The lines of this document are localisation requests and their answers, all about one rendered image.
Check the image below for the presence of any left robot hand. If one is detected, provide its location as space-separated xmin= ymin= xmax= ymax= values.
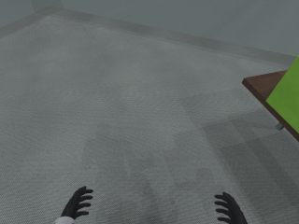
xmin=61 ymin=186 xmax=93 ymax=220

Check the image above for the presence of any right robot hand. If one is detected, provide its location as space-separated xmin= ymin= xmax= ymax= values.
xmin=214 ymin=192 xmax=248 ymax=224

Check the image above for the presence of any carton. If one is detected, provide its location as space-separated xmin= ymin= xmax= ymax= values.
xmin=266 ymin=56 xmax=299 ymax=133

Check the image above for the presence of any table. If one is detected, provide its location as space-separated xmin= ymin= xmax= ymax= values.
xmin=242 ymin=70 xmax=299 ymax=142

